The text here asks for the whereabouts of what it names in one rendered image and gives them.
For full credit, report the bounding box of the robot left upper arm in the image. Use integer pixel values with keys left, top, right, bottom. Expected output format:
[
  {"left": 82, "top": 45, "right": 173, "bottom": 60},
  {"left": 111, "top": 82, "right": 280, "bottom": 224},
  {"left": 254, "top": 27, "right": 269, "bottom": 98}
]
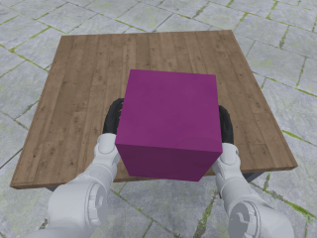
[{"left": 23, "top": 181, "right": 109, "bottom": 238}]

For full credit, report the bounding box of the carton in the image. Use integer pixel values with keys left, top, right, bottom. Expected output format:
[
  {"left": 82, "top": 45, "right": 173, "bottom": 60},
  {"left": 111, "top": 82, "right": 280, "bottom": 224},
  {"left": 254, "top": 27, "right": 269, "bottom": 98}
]
[{"left": 114, "top": 69, "right": 223, "bottom": 182}]

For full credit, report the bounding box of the robot left hand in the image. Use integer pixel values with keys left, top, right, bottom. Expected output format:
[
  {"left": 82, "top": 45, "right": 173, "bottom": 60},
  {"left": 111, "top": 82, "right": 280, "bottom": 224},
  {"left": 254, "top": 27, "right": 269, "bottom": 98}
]
[{"left": 102, "top": 98, "right": 124, "bottom": 135}]

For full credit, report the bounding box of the right robot forearm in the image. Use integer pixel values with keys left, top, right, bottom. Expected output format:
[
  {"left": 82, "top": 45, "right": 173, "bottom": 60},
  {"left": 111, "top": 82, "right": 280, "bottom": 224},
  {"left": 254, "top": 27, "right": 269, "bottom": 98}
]
[{"left": 212, "top": 143, "right": 294, "bottom": 237}]

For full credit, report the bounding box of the table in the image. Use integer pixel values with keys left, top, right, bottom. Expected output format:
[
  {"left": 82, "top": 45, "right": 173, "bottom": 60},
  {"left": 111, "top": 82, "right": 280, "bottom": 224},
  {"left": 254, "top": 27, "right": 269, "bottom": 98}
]
[{"left": 9, "top": 30, "right": 298, "bottom": 199}]

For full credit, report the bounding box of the left robot forearm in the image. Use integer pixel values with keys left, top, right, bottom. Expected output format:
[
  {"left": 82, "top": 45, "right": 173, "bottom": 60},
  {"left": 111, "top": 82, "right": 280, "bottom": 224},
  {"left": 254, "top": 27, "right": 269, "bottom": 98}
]
[{"left": 47, "top": 133, "right": 121, "bottom": 223}]

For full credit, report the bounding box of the robot right upper arm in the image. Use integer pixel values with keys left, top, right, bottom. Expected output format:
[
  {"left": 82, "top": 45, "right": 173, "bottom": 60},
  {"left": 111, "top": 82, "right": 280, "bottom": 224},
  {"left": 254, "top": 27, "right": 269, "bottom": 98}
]
[{"left": 227, "top": 200, "right": 294, "bottom": 238}]

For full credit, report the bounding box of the robot right hand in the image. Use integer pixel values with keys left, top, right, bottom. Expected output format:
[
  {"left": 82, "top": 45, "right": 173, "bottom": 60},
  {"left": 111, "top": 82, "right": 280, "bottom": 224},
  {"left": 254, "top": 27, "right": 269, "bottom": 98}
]
[{"left": 218, "top": 105, "right": 234, "bottom": 145}]

